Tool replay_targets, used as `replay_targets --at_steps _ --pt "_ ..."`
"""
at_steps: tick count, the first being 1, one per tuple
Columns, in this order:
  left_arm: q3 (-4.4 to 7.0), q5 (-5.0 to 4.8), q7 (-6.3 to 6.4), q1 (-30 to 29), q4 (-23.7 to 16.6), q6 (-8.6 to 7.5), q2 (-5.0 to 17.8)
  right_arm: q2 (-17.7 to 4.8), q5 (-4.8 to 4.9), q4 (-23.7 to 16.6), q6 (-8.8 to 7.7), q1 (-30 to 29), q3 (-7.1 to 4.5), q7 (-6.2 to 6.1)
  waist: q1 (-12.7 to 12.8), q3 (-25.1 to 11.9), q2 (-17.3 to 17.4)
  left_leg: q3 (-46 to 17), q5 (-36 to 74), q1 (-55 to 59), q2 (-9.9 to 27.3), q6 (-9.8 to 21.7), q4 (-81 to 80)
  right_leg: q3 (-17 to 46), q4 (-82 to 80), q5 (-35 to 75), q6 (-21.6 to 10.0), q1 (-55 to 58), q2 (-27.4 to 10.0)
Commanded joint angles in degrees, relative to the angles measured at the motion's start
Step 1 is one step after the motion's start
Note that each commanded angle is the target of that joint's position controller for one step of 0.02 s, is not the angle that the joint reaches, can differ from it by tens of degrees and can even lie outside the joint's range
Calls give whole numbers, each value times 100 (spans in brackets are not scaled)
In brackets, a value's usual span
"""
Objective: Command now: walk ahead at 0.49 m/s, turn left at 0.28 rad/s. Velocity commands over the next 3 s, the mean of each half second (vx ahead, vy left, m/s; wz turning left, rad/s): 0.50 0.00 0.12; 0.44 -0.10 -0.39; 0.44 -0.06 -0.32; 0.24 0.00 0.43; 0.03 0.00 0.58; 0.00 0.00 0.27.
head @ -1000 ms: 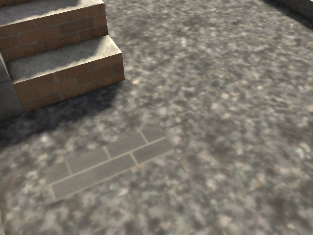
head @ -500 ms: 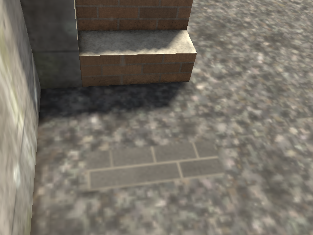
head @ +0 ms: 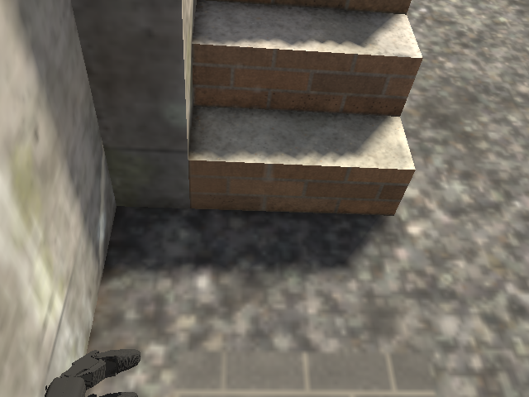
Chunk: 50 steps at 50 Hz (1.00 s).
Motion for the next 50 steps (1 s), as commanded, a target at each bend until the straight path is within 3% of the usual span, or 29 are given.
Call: replay_targets --at_steps 1,2,3,4,5,6,8,10,13,17,19,20,21,22,24,26,28,35,38,39,40,42,44,45,46,47,48,49,50 --pt "494 37 102 2389 160 -77 1446 -843 -164 -461 -213 -554 -104 96 1725 -1276 1004 -83 5309 -2626 519 249 3088 860 36 156 -853 4400 -843" --pt "591 87 32 2726 469 -60 1982 148 -92 -318 -338 771 162 176 928 -2537 -1826 93 -370 -4550 -473 -184 5310 3637 -355 54 -2129 6334 -2434" --pt "426 190 -30 2970 677 -89 1189 -495 48 30 -428 901 38 198 1144 -2540 -1584 -196 -411 -4877 -219 -181 6220 4642 -1172 -232 -2174 5902 -2260" --pt "341 103 -19 2511 730 -89 811 -854 53 -249 -409 -181 -45 181 1182 -1366 -1020 247 -132 -5328 36 -244 6600 3280 -1060 425 -1927 5100 -1979" --pt "293 -23 -26 1911 646 -120 764 -908 -109 -515 -370 -1047 6 150 1128 -812 -246 566 254 -5204 243 -203 6422 2383 -1192 1259 -1726 4086 -1805" --pt "255 9 -31 1566 666 -132 679 -901 -248 -537 -307 -1215 -34 122 887 -592 121 587 440 -4834 412 -210 6064 1942 -1343 1666 -1635 3309 -1612" --pt "214 34 -2 1426 872 -127 564 -616 -231 -557 -183 -1000 -11 157 520 -357 -2 594 459 -4187 674 -165 5294 1461 -1749 1352 -1604 2463 -1347" --pt "233 -47 49 1397 1060 -101 665 -336 -209 -698 -158 -1135 99 210 356 34 -192 787 453 -4051 770 -201 4211 1064 -2055 984 -1615 1912 -1162" --pt "330 -72 70 1351 1105 -55 1056 -280 -280 -882 -184 -1790 255 369 442 222 -58 1254 1607 -2957 459 -305 2335 462 -2216 135 -1516 954 -721" --pt "331 -167 -2 1477 1117 -64 1230 -827 -182 -838 -137 -1794 223 433 279 238 -60 1257 1882 -2589 371 -196 1523 831 -1879 -542 -1318 1519 -1053" --pt "228 -28 -42 1864 1272 45 1012 -1186 -216 -577 -187 -1176 -3 339 46 11 200 1496 1737 -1636 95 -87 996 595 -623 333 -1084 1661 -779" --pt "132 63 -37 1894 1206 32 785 -1612 -268 -440 -209 -512 -164 320 -204 -431 767 582 1882 -842 733 201 758 145 1020 306 -772 1281 -276" --pt "-14 230 -63 2496 1022 -64 418 -2024 -596 -288 -227 259 -287 286 -123 -882 2391 -2104 787 -545 2154 893 -715 -431 3196 -1451 -624 516 649" --pt "32 349 -75 2336 1088 -72 655 -1623 -459 -234 -218 -152 -193 335 161 -465 1866 -2904 625 -717 2225 951 -997 420 4048 -2554 -782 -253 540" --pt "-51 245 -124 1980 1034 -82 664 -1196 -399 -554 -291 -1269 -136 392 365 -135 893 -1382 1440 -1115 1924 843 -688 684 4435 -1843 -863 -639 89" --pt "-77 310 -106 1742 977 64 664 -935 -302 -496 -351 -1481 -28 295 483 50 548 -417 2647 -1246 1672 619 -895 702 3818 -1337 -751 -544 -94" --pt "-87 414 -121 1495 871 208 680 -1020 -319 -373 -423 -1238 -70 240 391 -104 424 35 3162 -891 1641 558 -997 671 3531 -1159 -627 -671 -178" --pt "-225 437 -358 183 220 329 415 -904 -134 -154 -555 -865 -81 189 250 178 842 1494 3724 -716 1541 332 -1301 233 2182 -97 -462 -1298 -504" --pt "-259 325 -558 -89 24 318 415 -835 -166 -130 -570 -1014 -46 214 296 434 1106 2115 3851 -1175 1295 20 -1391 -188 1065 313 -547 -546 -432" --pt "-258 448 -563 -84 18 417 532 -1168 -76 26 -595 -971 -133 63 561 860 489 1899 6139 -1043 1724 88 -1037 -538 519 252 -594 -594 -350" --pt "-237 504 -596 101 25 476 521 -1373 -23 64 -507 -854 -179 -10 580 567 542 1999 6800 -607 1882 95 -805 -613 435 -36 -682 -427 -312" --pt "-160 431 -663 646 180 519 704 -1547 -3 -50 -370 -1207 -242 -24 883 4 1033 2304 7118 -593 1756 -31 -24 -624 34 -125 -876 683 -80" --pt "38 400 -568 1834 592 422 1100 -1602 -8 -184 -198 -1384 -284 76 1332 -691 1057 2269 6471 -961 1550 0 1786 -533 -220 -389 -1158 2070 279" --pt "211 480 -430 2355 818 380 1560 -1382 -113 -340 -186 -1359 -238 140 1425 -921 361 2213 4626 -1830 1148 -141 3306 -250 -241 197 -1374 2994 181" --pt "408 545 -273 2057 580 447 2232 -595 -181 -623 -128 -717 -29 271 871 -1607 -1474 2217 -398 -4243 83 -438 5756 1832 2 1998 -2370 4823 -1316" --pt "432 288 -154 2137 435 479 2107 -879 -297 -659 -138 -740 -67 359 1014 -2308 -1020 1200 -666 -4291 75 -164 6408 2715 -556 1725 -2563 4693 -1507" --pt "370 183 -46 1780 460 422 1867 -994 -371 -703 -167 -1150 -84 339 896 -1643 -311 907 144 -4364 335 -26 6051 2402 -947 730 -2224 3911 -1420" --pt "305 194 -1 1501 464 398 1631 -928 -377 -772 -194 -1358 -65 302 683 -954 125 968 539 -4268 501 -74 5441 2182 -1160 745 -1982 3102 -1253" --pt "227 143 31 1375 452 356 1405 -911 -462 -739 -165 -1424 -40 283 534 -620 269 951 782 -4004 604 -114 4855 1938 -1280 1015 -1779 2612 -1030"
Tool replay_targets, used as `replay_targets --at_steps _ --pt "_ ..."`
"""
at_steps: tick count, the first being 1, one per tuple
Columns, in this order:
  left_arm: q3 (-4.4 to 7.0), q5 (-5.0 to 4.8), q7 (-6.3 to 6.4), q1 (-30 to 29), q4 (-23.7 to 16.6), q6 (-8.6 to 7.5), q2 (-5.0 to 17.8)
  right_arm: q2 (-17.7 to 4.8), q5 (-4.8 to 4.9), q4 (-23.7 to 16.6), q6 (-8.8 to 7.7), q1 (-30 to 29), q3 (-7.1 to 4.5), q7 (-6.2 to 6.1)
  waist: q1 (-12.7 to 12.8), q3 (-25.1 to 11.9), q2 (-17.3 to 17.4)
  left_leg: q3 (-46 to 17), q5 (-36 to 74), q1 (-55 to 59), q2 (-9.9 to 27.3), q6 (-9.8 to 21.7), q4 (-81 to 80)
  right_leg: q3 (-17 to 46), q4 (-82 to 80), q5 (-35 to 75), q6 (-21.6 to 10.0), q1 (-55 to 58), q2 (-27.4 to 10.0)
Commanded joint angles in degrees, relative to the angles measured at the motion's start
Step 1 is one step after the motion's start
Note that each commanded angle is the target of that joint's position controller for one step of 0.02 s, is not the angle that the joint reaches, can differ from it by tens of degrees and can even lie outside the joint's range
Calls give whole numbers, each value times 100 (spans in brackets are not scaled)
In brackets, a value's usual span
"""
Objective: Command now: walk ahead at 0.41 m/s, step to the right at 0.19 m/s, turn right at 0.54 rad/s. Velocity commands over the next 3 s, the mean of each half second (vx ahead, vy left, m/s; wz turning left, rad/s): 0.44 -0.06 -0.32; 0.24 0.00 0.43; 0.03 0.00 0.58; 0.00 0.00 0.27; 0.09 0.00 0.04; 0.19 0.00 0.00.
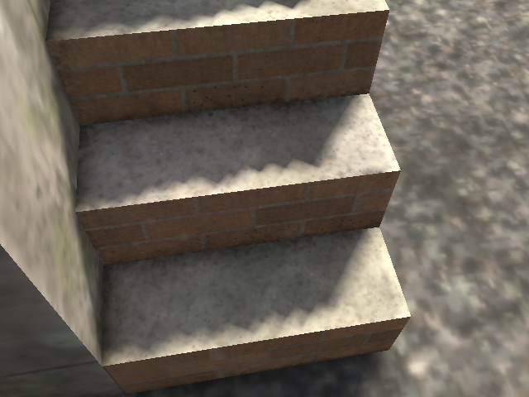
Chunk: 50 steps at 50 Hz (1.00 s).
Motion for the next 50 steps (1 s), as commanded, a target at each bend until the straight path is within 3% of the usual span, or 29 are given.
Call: replay_targets --at_steps 1,3,4,8,12,13,14,18,21,25,28,29,30,31,32,33,34,35,36,37,38,39,41,43,45,47,48,49,50 --pt "173 -156 221 485 -233 -137 686 -627 -165 -316 59 515 -83 -67 22 -918 30 -169 444 -1163 21 24 -302 2131 -1478 1809 -813 1882 -1495" --pt "188 -151 168 629 -183 -97 805 -534 -175 -308 223 380 -50 -113 39 -995 11 -47 207 -884 -112 -144 -697 2027 -1504 2621 -661 1667 -1436" --pt "173 -54 129 640 -136 -127 768 -538 -86 -259 251 404 -50 -119 67 -1006 -61 15 137 -713 -137 -173 -955 1972 -1525 2563 -503 1568 -1361" --pt "150 -50 87 917 33 -156 808 -656 -39 -466 282 -255 -67 -120 323 -769 -304 33 765 -831 -284 -161 -1832 2212 -1777 1754 92 1585 -1195" --pt "123 -104 193 1331 306 -63 866 -801 -18 -630 319 -922 -62 -158 585 -701 -67 -157 1349 -1615 -392 -215 -2018 2597 -1569 2361 348 2583 -1277" --pt "43 -28 285 1613 341 -202 658 -508 -105 -605 332 -890 1 -36 595 -839 676 -202 1623 -2188 -566 -314 -1465 3232 -1497 3041 428 3160 -1804" --pt "16 -13 351 1699 479 -248 689 -459 -90 -504 352 -636 21 12 465 -922 732 -338 1702 -2546 -422 -360 -1224 3096 -1372 3374 508 3614 -1933" --pt "-178 29 435 2075 788 -278 379 -487 -5 -173 437 -319 47 92 505 -808 -142 -203 1604 -2833 -690 -144 177 2106 -1051 4725 957 3761 -1509" --pt "-247 17 475 2224 873 -290 384 -500 -23 -90 411 -352 72 54 610 -195 161 -611 1508 -3243 -1144 72 645 1825 -1062 5021 1386 3486 -1337" --pt "-333 61 515 2201 977 -318 248 -424 21 64 450 -178 81 -23 513 -72 -256 -234 1247 -3257 -1543 222 1055 1431 -1102 5376 1739 3501 -1171" --pt "-400 -65 543 1853 1013 -238 177 -379 -37 119 466 396 82 -159 10 -139 -510 475 580 -2180 -1723 386 707 645 -965 7274 2143 2827 -878" --pt "-383 -114 544 826 718 -214 271 -668 -41 244 445 1092 41 -215 -591 34 -502 981 380 -593 -1865 430 -801 164 -926 8848 2729 1633 -633" --pt "-268 -286 619 -713 243 -238 682 -1243 -15 698 430 3055 -172 -356 -1847 -72 -791 1222 622 1928 -1583 699 -2563 245 699 11478 3362 -156 -523" --pt "-156 -498 630 -1069 202 -321 904 -1576 242 1262 427 4507 -417 -407 -2689 -1009 593 221 2734 3514 -449 1556 -4167 615 4818 7354 3031 -955 -148" --pt "-303 -264 656 -1069 44 -451 315 -407 563 1474 414 3513 -49 -319 -2246 -1349 2942 302 6311 2426 -40 1734 -6118 -413 8590 -3897 1883 -481 635" --pt "-483 9 579 -1968 -841 -626 -315 -86 322 1248 233 2532 80 -240 -1361 -465 1888 -609 5019 1406 67 1632 -4990 932 10609 -4412 1199 -2170 -77" --pt "-424 40 395 168 -937 -532 -438 0 32 646 33 927 142 -125 612 -247 1053 -2861 5095 830 1234 2123 -4972 1997 9604 -2892 894 -2543 -360" --pt "-489 307 397 435 -839 -414 -373 201 38 361 56 797 184 -17 721 275 -831 -2259 5085 -129 1052 2077 -5104 1486 9309 -2288 609 -2700 -347" --pt "-527 407 363 828 -844 -274 -518 -2 -28 184 64 512 156 8 1058 413 -1516 -2058 4216 -836 804 1935 -5179 1310 8621 -1831 665 -2411 -419" --pt "-546 424 332 1144 -697 -150 -529 -496 -122 -22 74 99 22 -18 1246 315 -1513 -2116 3488 -1718 652 2000 -5397 952 8107 -1521 865 -1789 -479" --pt "-442 372 346 661 -1080 -18 -192 -963 -132 -247 -26 -159 -89 -74 1166 403 -1119 -2300 3790 -2225 789 2106 -5513 950 7220 -1167 1149 -1430 -692" --pt "-370 245 361 266 -1217 74 -10 -1036 -111 -248 -39 -212 -113 -68 963 246 -1089 -2002 4359 -2411 545 2056 -5340 714 6349 -872 1331 -955 -820" --pt "-407 86 371 326 -1305 174 -103 -993 10 -201 55 170 -159 -72 653 -434 -449 -1317 4871 -1315 -75 1607 -4786 466 3942 -281 1354 -389 -1174" --pt "-467 -38 402 -159 -1451 184 -309 -878 99 -225 224 534 -236 -135 -20 -869 561 -1173 4246 -332 -384 1129 -4789 190 2066 -339 1293 196 -964" --pt "-443 -179 488 31 -1436 124 -255 -833 -1 -303 379 579 -348 -54 -126 -1197 1107 -1332 4020 473 -271 898 -4452 170 894 -425 1285 616 -720" --pt "-289 -153 601 1040 -978 -72 -11 -448 35 -473 416 234 -360 66 358 -1209 706 -1005 2426 551 -808 531 -2918 143 -1390 678 1304 1526 -945" --pt "-248 25 564 1015 -981 -137 356 191 18 -672 466 636 -261 40 -105 -1081 -674 -426 -430 -1077 -1476 204 -1166 1573 -911 2970 1035 2308 -2440" --pt "-47 93 491 670 -1218 -7 1001 287 63 -912 483 1356 -237 6 -345 -2117 -2231 -12 -1244 -1597 -1742 -103 1036 3130 -1150 4143 -9 2385 -3755" --pt "-66 129 464 374 -1403 70 651 12 -146 -863 541 1007 -285 17 -271 -1910 -1148 -216 -758 -1810 -1347 -197 2131 3197 -1375 2242 -424 1728 -3447"
Over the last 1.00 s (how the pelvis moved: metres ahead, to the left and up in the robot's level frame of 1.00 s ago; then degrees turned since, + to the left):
0.56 -0.15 0.00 -13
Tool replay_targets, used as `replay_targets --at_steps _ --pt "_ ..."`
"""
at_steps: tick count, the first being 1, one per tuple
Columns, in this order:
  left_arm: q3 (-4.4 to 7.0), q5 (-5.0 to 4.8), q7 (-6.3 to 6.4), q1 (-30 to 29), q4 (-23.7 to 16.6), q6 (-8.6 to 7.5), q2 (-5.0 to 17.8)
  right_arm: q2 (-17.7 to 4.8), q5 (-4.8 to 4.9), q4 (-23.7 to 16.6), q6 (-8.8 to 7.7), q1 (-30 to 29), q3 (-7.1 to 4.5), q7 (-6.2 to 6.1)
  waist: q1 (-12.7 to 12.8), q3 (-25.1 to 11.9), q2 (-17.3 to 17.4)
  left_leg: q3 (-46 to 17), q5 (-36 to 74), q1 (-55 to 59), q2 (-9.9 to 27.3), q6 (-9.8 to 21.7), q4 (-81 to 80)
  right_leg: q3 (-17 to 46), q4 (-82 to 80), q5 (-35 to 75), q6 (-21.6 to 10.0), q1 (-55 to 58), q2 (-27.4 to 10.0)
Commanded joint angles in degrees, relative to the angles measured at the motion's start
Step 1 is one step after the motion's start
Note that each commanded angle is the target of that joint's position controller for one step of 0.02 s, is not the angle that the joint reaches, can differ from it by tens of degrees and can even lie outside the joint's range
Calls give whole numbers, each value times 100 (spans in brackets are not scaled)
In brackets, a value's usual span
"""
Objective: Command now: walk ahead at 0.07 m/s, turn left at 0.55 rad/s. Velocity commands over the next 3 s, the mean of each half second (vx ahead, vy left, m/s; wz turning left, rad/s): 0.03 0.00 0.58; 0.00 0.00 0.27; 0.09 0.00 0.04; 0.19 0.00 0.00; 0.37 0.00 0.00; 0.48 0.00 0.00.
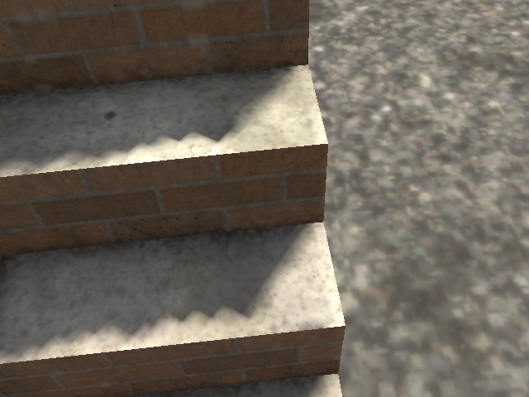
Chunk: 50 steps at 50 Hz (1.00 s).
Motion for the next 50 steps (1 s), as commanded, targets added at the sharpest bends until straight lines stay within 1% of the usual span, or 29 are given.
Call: replay_targets --at_steps 1,3,5,6,7,9,12,15,16,17,18,19,20,21,22,23,24,25,29,34,36,38,39,40,41,42,44,47,50 --pt "427 98 -12 -138 -453 45 1041 193 -231 -361 150 776 8 34 -177 -766 -975 405 -210 -1246 -10 -224 3873 1951 -1821 1533 -1328 817 -1832" --pt "343 120 50 -526 -480 26 688 -179 -122 -582 260 287 -66 75 -214 -413 -574 410 339 -1295 134 -344 3630 743 -1550 1529 -1117 476 -1187" --pt "454 101 83 -84 -382 1 909 -142 -49 -733 328 184 -40 133 -34 -611 -685 559 570 -1098 46 -396 3491 510 -1393 2277 -1277 767 -1195" --pt "450 -39 187 -455 -616 22 814 -101 378 -974 270 23 27 -48 12 -654 -1068 390 500 -1199 308 -625 3025 417 -1574 1491 -1389 1002 -1232" --pt "454 -89 283 -425 -669 44 790 -188 339 -1102 258 -137 51 -127 111 -704 -1161 477 481 -1153 388 -709 2492 498 -1632 1374 -1486 1162 -1326" --pt "583 -97 390 -355 -740 127 1053 11 191 -1259 228 -254 148 -101 187 -848 -1108 631 168 -639 608 -732 1026 474 -1683 1425 -1562 1320 -1449" --pt "782 -182 333 -272 -882 161 1410 59 244 -1345 175 -194 246 84 378 -982 -1331 842 104 381 886 -384 -728 420 -1952 1036 -1603 1223 -1640" --pt "899 -268 269 15 -733 186 1565 -59 212 -1194 207 151 189 162 358 -911 -981 1259 570 1002 726 96 -1979 325 -1951 -131 -1360 1059 -1766" --pt "904 -285 255 73 -664 176 1496 -94 218 -1077 196 340 133 141 270 -802 -789 1305 761 1290 587 288 -2479 110 -1709 -487 -1127 807 -1664" --pt "885 -254 223 134 -574 166 1312 -176 165 -1047 169 356 85 96 258 -550 -289 1013 925 1616 531 428 -2982 -370 -1045 -928 -779 295 -1339" --pt "827 -120 160 169 -588 144 953 -455 110 -1022 141 550 1 -11 268 -504 1080 -463 2051 2361 1450 847 -3470 -1196 851 -1701 -86 -1037 -693" --pt "773 -57 172 -663 -1038 41 858 -1138 -193 -1179 58 799 -128 -38 -225 -425 1806 -2888 2619 1670 2818 2167 -4324 -572 2945 -2713 339 -2090 303" --pt "900 -149 153 -1185 -1083 49 1139 -959 -378 -1364 -91 264 -56 14 -136 -296 837 -2382 2557 1192 2796 2236 -4376 197 4316 -2420 311 -2057 245" --pt "901 -218 128 -830 -957 104 1098 -815 -262 -1396 -166 -324 0 38 244 -120 823 -1718 2421 1001 2423 1799 -4180 240 4597 -1791 233 -2134 167" --pt "844 -152 151 -432 -734 116 940 -625 -71 -1501 -133 -751 53 68 404 -242 597 -1194 2952 796 2015 1483 -3825 39 5068 -1393 298 -1868 269" --pt "867 -3 183 -178 -644 103 1018 -528 87 -1523 -100 -906 91 46 482 -285 381 -907 3393 807 1842 1329 -3584 -42 5189 -953 334 -1750 343" --pt "858 43 181 -177 -649 98 976 -432 107 -1516 -95 -849 156 30 485 -428 344 -766 3761 667 1694 1276 -3403 -129 5458 -654 309 -1445 446" --pt "823 52 165 -310 -740 47 943 -371 75 -1469 -97 -610 189 2 409 -541 185 -785 3774 944 1632 1289 -3411 -81 5196 -391 260 -1576 448" --pt "631 -93 159 -834 -930 -47 730 -279 -62 -1391 -48 -198 208 -137 157 -845 646 -1070 3125 2106 1714 1218 -3505 29 2358 -521 188 -1490 321" --pt "702 -188 -75 -485 -706 -18 923 -523 28 -1327 -19 -167 161 -41 81 -566 894 -1509 2384 1269 1690 1357 -3791 -155 382 -1051 25 169 458" --pt "648 -173 -116 -242 -570 -45 753 -386 92 -1314 -39 -338 208 -47 231 -532 807 -1496 2176 1152 1518 1188 -3721 -249 -814 -505 -119 777 510" --pt "634 -40 -124 -22 -489 -77 826 -229 88 -1256 -103 -208 271 -56 263 -637 440 -1364 1727 550 1270 761 -3567 62 -1527 372 -375 1843 152" --pt "651 71 -96 192 -494 -67 1047 -12 0 -1301 -182 -266 340 -24 248 -804 -240 -909 1094 -87 935 447 -2843 716 -1452 1489 -660 2492 -591" --pt "673 170 -125 -61 -405 -112 1177 -7 -24 -1479 -209 -444 354 -5 52 -712 -1313 -203 362 -52 509 113 -2642 1607 -1774 1468 -1398 1569 -1355" --pt "573 119 -147 -570 -603 -198 771 -283 -111 -1387 -212 -532 279 12 23 -605 -958 -79 454 460 680 -129 -2343 1532 -1908 1430 -1559 1152 -1348" --pt "535 89 -142 -643 -585 -237 679 -284 -89 -1353 -192 -572 259 31 32 -699 -886 12 745 645 640 -186 -2431 1292 -1838 1151 -1375 1098 -1088" --pt "565 -21 -174 -445 -476 -292 849 -103 -122 -1314 -135 -621 313 47 97 -607 -809 16 1350 962 649 -206 -2820 1003 -1783 207 -964 928 -684" --pt "499 33 -143 -212 -389 -242 770 21 -42 -1254 -156 -463 367 121 110 -321 -696 -63 1443 1137 723 48 -3010 725 -1847 -1037 -650 465 -379" --pt "496 5 -84 -102 -435 -185 795 -88 -63 -1219 -253 -497 350 149 252 -226 -125 -242 1099 614 816 302 -3308 454 -1434 -787 -534 782 -128"
Over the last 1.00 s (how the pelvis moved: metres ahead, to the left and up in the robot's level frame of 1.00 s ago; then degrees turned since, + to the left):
0.27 -0.20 0.00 6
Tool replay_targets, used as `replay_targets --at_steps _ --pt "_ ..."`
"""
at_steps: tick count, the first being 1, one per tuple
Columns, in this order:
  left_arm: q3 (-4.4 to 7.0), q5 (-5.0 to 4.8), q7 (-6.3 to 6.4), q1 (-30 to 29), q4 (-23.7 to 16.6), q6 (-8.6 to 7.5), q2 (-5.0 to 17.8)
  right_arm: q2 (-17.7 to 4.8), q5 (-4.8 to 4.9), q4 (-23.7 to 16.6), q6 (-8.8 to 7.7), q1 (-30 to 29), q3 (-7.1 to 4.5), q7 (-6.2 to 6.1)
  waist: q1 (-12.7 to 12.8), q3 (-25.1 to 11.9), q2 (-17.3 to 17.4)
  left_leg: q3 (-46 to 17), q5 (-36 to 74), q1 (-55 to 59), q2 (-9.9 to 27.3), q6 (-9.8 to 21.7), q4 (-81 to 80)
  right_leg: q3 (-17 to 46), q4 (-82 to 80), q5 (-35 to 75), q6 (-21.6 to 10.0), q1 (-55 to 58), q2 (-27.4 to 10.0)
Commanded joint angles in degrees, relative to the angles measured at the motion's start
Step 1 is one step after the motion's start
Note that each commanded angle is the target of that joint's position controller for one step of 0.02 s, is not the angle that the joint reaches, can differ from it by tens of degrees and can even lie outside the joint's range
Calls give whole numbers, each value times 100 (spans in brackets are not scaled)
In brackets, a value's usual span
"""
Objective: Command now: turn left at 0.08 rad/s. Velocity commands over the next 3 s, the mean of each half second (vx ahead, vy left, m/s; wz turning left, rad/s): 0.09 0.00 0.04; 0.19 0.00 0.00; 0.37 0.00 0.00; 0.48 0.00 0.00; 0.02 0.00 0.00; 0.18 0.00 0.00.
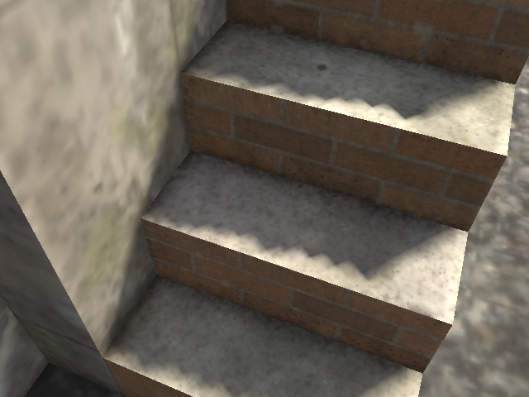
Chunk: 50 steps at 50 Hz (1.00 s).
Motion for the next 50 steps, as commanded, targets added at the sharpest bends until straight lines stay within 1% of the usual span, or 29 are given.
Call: replay_targets --at_steps 1,2,4,13,14,15,16,18,19,20,24,25,26,27,28,29,30,31,32,33,34,37,38,41,46,47,50 --pt "164 -29 76 -224 -474 -51 643 -545 -30 -460 -190 -335 -131 29 128 -174 93 -660 -561 -107 482 138 -710 629 -513 -511 -232 -75 -531" --pt "152 -36 91 -159 -462 -37 606 -495 -37 -452 -220 -344 -105 43 176 -237 217 -709 -618 -174 513 135 -784 570 -379 -370 -220 45 -481" --pt "129 -36 102 -59 -421 -15 541 -422 -40 -441 -260 -320 -59 63 219 -313 294 -743 -732 -226 538 122 -852 529 -242 -224 -202 157 -441" --pt "101 -52 77 62 -220 -26 494 -415 -14 -436 -289 -171 29 34 132 -324 24 -639 -405 59 512 169 -690 570 -203 -59 -139 -44 -425" --pt "72 -31 76 166 -147 -21 410 -310 -29 -378 -281 -89 69 31 137 -467 16 -600 -763 129 478 162 -757 541 -263 -267 -128 29 -398" --pt "26 128 -56 249 -84 14 410 -172 -7 -259 -214 14 100 29 127 -456 4 -671 -881 217 536 88 -1068 588 -456 -331 -101 83 -449" --pt "37 129 -109 235 -53 24 395 -255 -13 -238 -180 -54 84 31 159 -314 34 -674 -1110 180 497 62 -1120 537 -457 -441 -76 69 -374" --pt "45 101 -130 249 10 7 454 -360 -13 -213 -158 -141 41 36 162 -194 50 -671 -1326 188 461 80 -1159 461 -399 -569 -83 4 -295" --pt "29 85 -114 234 28 -16 428 -329 -22 -199 -168 -176 50 20 173 -152 53 -683 -1322 172 463 80 -1213 477 -443 -502 -90 0 -310" --pt "34 69 -95 266 59 -41 465 -352 -8 -175 -184 -178 31 9 170 -128 72 -667 -1312 215 443 91 -1197 456 -414 -527 -100 -24 -286" --pt "38 58 -67 342 142 -127 517 -348 24 -96 -238 -151 -15 1 170 -71 68 -613 -1311 320 384 232 -1062 440 -348 -717 -188 -88 -250" --pt "17 65 -74 263 106 -146 484 -322 35 -77 -238 -194 -18 -3 165 -63 84 -583 -1205 352 371 262 -990 450 -328 -664 -220 -96 -254" --pt "58 -248 60 298 146 -182 521 -461 61 -160 -319 -206 -35 -43 162 121 91 -563 -1406 259 315 358 -923 489 -339 -830 -378 -245 -244" --pt "43 -267 110 333 163 -215 555 -379 95 -156 -393 -215 -21 -33 173 132 21 -543 -1337 222 314 398 -846 559 -353 -807 -457 -195 -295" --pt "50 -232 122 381 177 -243 569 -317 112 -171 -464 -218 0 -6 195 112 -74 -451 -1115 183 266 415 -717 643 -396 -689 -529 -84 -343" --pt "19 107 12 160 116 -249 563 -93 9 -91 -404 -184 28 -9 138 -70 -228 -324 -217 377 275 331 -626 705 -442 -40 -418 127 -420" --pt "16 91 -19 78 106 -254 511 -132 -13 -65 -400 -171 27 -40 134 -165 -219 -248 780 582 268 269 -496 712 -414 753 -337 221 -445" --pt "-6 18 -18 79 136 -261 494 -153 -4 -18 -402 -132 23 -75 131 -327 -156 -274 1833 872 359 198 -472 699 -404 1646 -233 329 -494" --pt "-1 -42 -2 140 204 -255 541 -233 31 47 -398 -57 0 -111 129 -515 -121 -289 2502 1121 426 160 -431 663 -369 2200 -156 498 -508" --pt "6 -88 17 198 272 -234 595 -302 71 115 -382 -15 -18 -135 142 -671 -121 -287 2844 1272 462 150 -383 637 -341 2461 -128 670 -506" --pt "6 -103 36 222 332 -204 626 -325 102 177 -357 9 -21 -150 149 -736 -128 -279 2955 1353 478 140 -363 619 -335 2562 -120 780 -506" --pt "-6 -96 66 204 501 -117 649 -300 133 357 -290 15 -2 -172 158 -613 -118 -249 2741 1294 485 101 -450 622 -400 2585 -111 949 -544" --pt "-19 -67 58 107 547 -122 640 -236 111 415 -265 -17 23 -174 138 -480 -169 -242 2662 1297 503 65 -478 601 -433 2675 -116 868 -572" --pt "-17 -71 58 35 731 -107 684 -299 119 606 -238 -3 11 -178 133 -442 -136 -248 2520 1285 531 41 -558 641 -499 2676 -125 980 -625" --pt "1 -83 66 -126 1053 -90 754 -326 129 919 -224 -79 -2 -166 129 -378 -114 -260 2335 1264 574 3 -708 675 -613 2515 -135 1090 -674" --pt "-14 -79 67 -169 1106 -86 721 -291 120 979 -222 -114 11 -160 132 -447 -109 -257 2109 1301 566 -7 -813 669 -710 2237 -143 1128 -663" --pt "-34 -57 73 -381 1243 -96 714 -281 91 1132 -218 -316 17 -139 130 -289 -90 -274 1633 1296 552 -38 -1082 689 -1001 1563 -166 1041 -634"
Over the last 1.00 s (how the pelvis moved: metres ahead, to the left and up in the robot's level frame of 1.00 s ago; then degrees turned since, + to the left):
-0.11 -0.03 0.01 25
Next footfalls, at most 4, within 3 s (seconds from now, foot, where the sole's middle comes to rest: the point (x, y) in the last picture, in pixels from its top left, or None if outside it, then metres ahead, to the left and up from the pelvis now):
1.70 right None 0.14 -0.13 -0.77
2.04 left None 0.20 0.07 -0.77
2.36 right None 0.12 -0.14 -0.77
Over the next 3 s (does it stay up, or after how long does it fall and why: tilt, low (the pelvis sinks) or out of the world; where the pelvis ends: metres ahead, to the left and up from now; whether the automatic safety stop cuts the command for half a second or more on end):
stays up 0.16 -0.02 0.01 its command is cut before an obstacle after 2.0 s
